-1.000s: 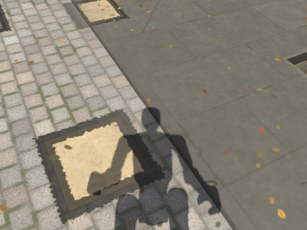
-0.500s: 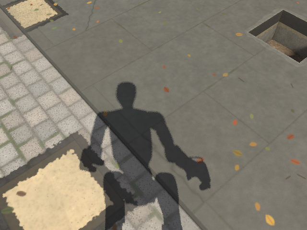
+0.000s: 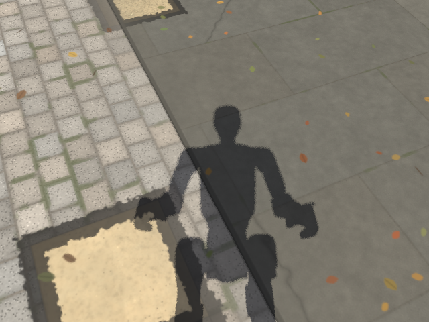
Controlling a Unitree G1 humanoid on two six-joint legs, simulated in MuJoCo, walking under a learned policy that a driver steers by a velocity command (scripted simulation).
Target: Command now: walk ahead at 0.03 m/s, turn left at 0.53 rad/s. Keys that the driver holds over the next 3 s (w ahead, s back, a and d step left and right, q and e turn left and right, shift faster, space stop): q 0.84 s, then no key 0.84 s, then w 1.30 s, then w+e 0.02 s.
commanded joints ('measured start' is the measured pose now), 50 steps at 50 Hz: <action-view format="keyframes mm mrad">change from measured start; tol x16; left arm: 1 52 59 16 -42 -4 -4 10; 15 130 242 68 -18 42 -34 -17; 50 22 84 15 -76 -3 -9 -15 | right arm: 1 -10 -163 -48 -85 -3 1 -22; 50 -41 -159 -29 -128 -13 15 -23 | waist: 1 31 139 -200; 13 48 180 -173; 15 -7 -280 -114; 33 17 -164 -125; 36 18 362 -166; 39 -3 153 -152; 50 -4 175 -139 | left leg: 1 211 219 -270 -133 331 176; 13 95 125 -420 -47 -18 77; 15 -226 -116 -99 332 -456 -38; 20 -264 -6 -72 768 -263 -139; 32 19 54 111 144 -188 -95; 34 215 18 113 -77 6 -33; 36 482 420 -467 -89 619 229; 50 209 233 -276 -117 188 172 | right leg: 1 -13 5 22 -120 55 27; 13 311 -5 34 -718 273 -41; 15 382 -381 450 -841 442 -270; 21 369 -244 109 -782 565 -241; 33 410 -316 -40 -652 606 -203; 35 153 -202 -179 -343 293 -56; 36 -155 -52 -174 -84 -210 26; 38 -174 -57 14 127 -159 16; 50 87 -37 -7 -299 102 31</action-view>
